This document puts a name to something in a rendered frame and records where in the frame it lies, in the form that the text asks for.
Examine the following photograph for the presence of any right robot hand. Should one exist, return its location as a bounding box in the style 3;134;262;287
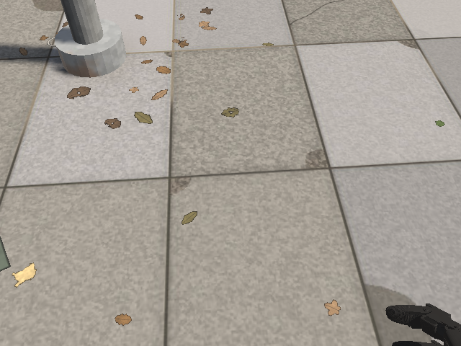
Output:
386;303;461;346

